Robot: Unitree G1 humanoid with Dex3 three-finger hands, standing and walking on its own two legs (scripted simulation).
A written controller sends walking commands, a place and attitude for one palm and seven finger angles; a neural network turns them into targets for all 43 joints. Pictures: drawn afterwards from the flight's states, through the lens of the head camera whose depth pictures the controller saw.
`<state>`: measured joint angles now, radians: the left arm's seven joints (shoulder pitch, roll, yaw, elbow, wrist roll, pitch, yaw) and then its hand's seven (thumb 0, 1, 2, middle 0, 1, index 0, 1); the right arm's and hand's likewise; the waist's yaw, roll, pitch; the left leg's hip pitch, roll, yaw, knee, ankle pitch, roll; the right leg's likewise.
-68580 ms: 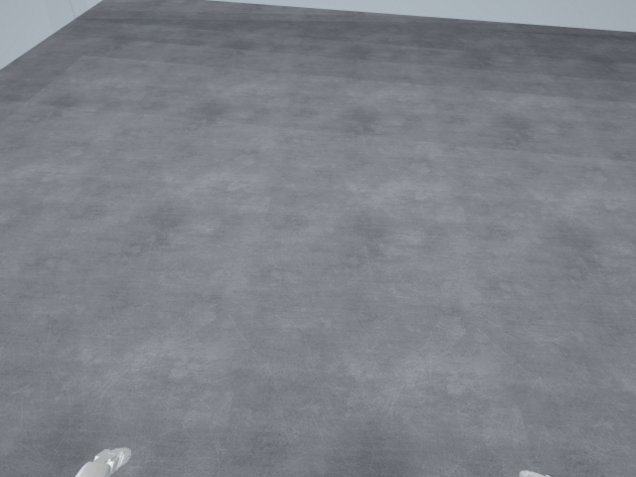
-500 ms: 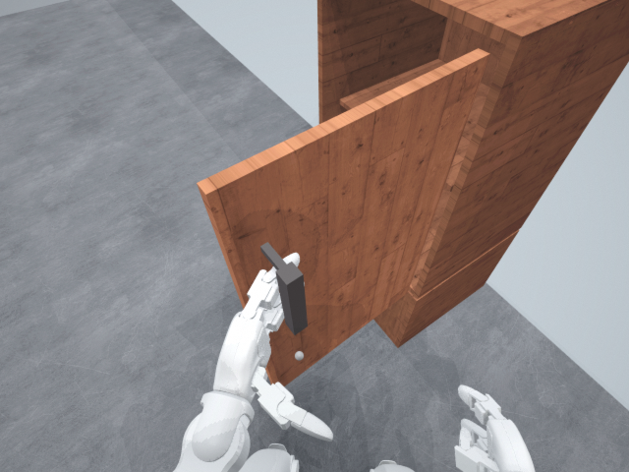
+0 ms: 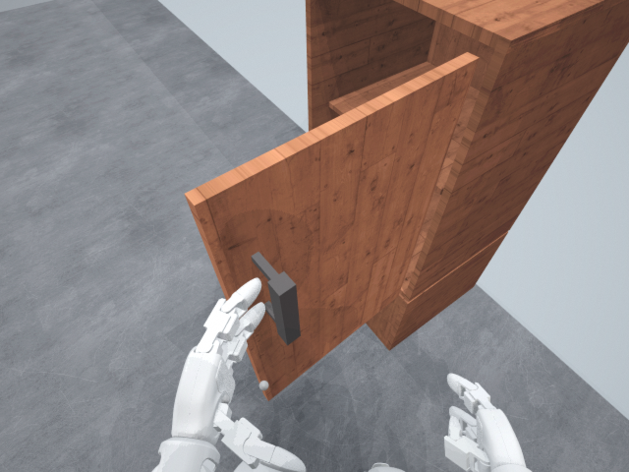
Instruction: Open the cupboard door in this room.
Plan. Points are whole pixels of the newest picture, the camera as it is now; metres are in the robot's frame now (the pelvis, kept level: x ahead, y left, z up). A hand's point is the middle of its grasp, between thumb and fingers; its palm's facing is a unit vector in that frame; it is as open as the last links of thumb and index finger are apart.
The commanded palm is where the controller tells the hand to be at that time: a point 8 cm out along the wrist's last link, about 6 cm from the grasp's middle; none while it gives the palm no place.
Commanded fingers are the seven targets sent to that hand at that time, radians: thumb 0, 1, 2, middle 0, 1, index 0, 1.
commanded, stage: slide the hand sideways off the handle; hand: left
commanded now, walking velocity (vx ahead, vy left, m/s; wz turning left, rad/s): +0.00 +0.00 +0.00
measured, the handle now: (275, 299) +0.31 +0.07 +0.07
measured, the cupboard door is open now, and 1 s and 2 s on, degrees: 94 94 94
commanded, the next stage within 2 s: draw the hand back to the body in 0.48 s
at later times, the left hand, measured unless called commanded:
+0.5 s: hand (213, 426) +0.17 +0.11 +0.06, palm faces -0.05 -1.00 -0.03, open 16.3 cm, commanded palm +0.15 +0.17 +0.07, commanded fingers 0.00 -0.50 0.30 -0.15 -0.30 -0.15 -0.30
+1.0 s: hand (140, 414) +0.17 +0.17 +0.11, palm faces -0.05 -1.00 -0.05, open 16.3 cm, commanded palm +0.14 +0.23 +0.13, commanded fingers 0.00 -0.43 0.33 -0.15 -0.30 -0.15 -0.30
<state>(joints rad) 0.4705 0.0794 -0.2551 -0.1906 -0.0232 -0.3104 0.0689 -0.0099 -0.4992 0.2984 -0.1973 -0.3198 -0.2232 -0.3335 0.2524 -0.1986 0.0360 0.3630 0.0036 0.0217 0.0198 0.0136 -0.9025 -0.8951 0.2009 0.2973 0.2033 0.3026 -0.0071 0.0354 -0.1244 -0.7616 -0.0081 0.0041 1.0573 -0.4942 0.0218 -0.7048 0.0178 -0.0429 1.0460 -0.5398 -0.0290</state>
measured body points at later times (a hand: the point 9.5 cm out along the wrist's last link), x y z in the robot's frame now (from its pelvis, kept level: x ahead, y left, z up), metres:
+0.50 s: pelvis -0.01 -0.01 -0.01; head +0.04 -0.03 +0.43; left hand +0.17 +0.17 +0.07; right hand +0.19 -0.24 -0.09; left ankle +0.02 +0.11 -0.67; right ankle -0.01 -0.10 -0.67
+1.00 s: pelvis +0.00 +0.01 +0.01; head +0.01 +0.01 +0.46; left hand +0.16 +0.22 +0.12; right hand +0.19 -0.21 -0.04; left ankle +0.02 +0.11 -0.67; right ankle -0.01 -0.10 -0.67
